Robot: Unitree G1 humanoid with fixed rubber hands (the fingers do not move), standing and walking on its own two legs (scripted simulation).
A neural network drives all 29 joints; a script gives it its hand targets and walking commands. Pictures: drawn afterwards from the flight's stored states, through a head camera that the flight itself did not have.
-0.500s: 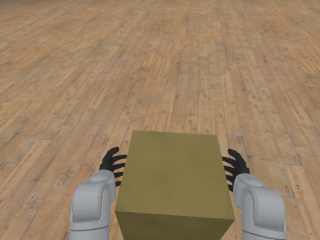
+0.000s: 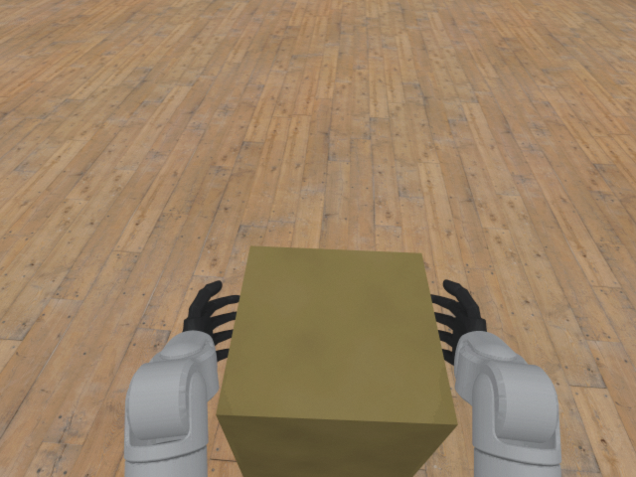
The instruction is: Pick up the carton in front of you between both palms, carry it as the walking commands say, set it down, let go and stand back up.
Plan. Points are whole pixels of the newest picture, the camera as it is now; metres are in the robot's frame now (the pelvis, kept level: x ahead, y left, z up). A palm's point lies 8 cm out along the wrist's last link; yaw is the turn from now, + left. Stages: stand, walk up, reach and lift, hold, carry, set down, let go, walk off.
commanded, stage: carry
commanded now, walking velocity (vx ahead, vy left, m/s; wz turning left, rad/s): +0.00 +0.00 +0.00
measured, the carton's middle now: (329, 372) +0.28 +0.01 +0.00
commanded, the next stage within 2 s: none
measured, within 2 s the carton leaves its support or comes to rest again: neither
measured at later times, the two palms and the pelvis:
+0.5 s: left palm (238, 229) +0.44 +0.14 +0.10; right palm (453, 233) +0.45 -0.16 +0.10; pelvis +0.17 -0.02 +0.01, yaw +2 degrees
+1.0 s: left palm (238, 250) +0.43 +0.14 +0.07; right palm (446, 249) +0.44 -0.16 +0.07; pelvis +0.17 -0.02 +0.00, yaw +2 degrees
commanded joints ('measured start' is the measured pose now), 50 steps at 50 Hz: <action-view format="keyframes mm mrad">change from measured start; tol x8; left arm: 1 -469 -921 -765 -88 -424 -14 -261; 10 -402 -923 -792 -153 -407 -38 -232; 19 -384 -887 -717 49 -394 0 -273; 31 -431 -928 -746 21 -402 -34 -262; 50 -392 -840 -642 225 -240 -292 -273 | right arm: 1 -372 938 692 -70 418 -4 256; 14 -300 856 673 -58 374 -2 257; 22 -431 887 713 -16 412 21 261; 30 -401 911 711 3 405 -3 259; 50 -355 828 605 205 236 -271 266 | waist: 1 -9 129 -395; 10 3 198 -395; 16 5 -51 -313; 50 9 36 -271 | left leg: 1 608 307 -316 -150 741 78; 4 500 250 -197 -195 606 43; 9 478 222 -99 -142 615 52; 14 253 136 -77 -33 69 -66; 16 281 114 -130 -66 13 -81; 22 302 125 -130 5 258 -98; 33 337 118 -124 34 343 -97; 50 281 127 -144 -39 120 -72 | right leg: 1 -319 -22 70 87 46 -26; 6 -135 13 -17 -348 120 -3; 12 35 -10 -86 -666 567 -1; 15 133 -179 20 -565 869 -53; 17 36 -152 21 -576 786 -61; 29 111 -115 -15 -459 979 -70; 50 43 -101 -15 -521 627 -63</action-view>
